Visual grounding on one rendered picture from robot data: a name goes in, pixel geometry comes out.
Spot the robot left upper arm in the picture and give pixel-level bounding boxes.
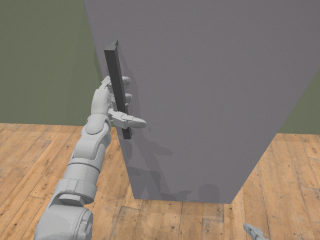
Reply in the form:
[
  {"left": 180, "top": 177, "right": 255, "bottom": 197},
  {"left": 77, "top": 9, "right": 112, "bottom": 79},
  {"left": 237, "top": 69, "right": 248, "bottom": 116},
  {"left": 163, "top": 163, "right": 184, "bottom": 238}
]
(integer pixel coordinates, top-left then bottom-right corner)
[{"left": 35, "top": 204, "right": 94, "bottom": 240}]

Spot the fridge door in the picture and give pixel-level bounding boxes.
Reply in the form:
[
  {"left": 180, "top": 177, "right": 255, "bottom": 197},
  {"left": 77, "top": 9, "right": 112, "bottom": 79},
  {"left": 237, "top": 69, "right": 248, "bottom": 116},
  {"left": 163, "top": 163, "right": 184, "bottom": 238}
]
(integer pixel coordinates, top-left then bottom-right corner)
[{"left": 84, "top": 0, "right": 320, "bottom": 204}]

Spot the right robot hand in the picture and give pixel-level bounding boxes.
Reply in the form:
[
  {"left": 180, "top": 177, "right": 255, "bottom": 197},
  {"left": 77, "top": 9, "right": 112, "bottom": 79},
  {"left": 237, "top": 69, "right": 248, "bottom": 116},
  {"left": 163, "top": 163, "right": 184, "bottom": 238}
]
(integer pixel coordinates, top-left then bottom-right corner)
[{"left": 243, "top": 223, "right": 268, "bottom": 240}]

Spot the left robot forearm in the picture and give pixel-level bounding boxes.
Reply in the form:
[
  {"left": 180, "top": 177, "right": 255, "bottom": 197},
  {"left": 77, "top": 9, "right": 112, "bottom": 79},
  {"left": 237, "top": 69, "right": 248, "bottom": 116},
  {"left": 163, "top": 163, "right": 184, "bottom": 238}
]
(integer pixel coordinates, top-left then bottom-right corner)
[{"left": 33, "top": 113, "right": 112, "bottom": 240}]

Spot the handle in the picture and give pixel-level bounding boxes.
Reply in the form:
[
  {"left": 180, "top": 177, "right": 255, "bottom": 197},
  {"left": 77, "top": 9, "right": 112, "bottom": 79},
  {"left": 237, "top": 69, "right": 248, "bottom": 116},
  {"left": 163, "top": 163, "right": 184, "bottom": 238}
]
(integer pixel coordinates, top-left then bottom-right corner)
[{"left": 104, "top": 39, "right": 132, "bottom": 140}]

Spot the left robot hand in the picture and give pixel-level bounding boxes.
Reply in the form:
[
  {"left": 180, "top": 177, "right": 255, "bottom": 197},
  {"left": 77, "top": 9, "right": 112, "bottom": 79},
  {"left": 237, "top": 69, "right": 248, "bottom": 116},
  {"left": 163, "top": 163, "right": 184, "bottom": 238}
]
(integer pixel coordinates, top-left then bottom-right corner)
[{"left": 91, "top": 76, "right": 147, "bottom": 129}]

